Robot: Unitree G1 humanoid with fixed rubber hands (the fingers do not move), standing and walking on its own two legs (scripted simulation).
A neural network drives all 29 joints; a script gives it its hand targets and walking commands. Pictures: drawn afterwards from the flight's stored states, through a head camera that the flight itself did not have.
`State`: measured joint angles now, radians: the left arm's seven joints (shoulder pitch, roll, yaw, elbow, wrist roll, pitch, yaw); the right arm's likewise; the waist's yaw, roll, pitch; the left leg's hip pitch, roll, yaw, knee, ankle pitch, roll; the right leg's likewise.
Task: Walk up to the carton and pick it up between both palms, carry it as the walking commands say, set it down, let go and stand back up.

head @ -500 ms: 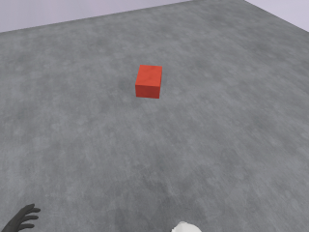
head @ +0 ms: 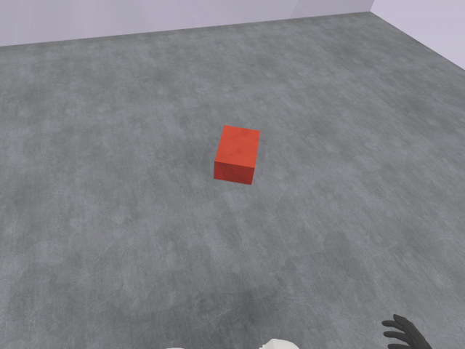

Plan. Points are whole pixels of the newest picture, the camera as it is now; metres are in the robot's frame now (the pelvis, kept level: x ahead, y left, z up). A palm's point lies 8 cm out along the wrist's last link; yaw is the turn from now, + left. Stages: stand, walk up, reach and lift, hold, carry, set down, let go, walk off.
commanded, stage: walk up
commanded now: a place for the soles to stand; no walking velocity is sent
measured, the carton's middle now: (237, 154) +1.20 -0.03 -0.70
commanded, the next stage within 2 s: none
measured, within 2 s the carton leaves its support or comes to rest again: neither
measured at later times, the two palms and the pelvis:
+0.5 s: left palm (58, 259) +0.27 +0.34 -0.07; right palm (377, 240) +0.37 -0.32 -0.08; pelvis +0.24 -0.01 +0.00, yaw +0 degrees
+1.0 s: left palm (86, 162) +0.53 +0.39 -0.08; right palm (351, 201) +0.48 -0.30 -0.10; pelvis +0.45 +0.04 -0.01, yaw -1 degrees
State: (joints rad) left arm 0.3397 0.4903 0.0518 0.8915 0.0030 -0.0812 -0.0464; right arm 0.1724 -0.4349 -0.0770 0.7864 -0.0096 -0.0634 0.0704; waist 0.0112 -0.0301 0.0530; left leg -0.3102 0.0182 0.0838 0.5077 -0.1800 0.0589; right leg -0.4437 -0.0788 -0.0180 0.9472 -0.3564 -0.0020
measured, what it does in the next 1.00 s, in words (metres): walks ahead: right foot, then left foot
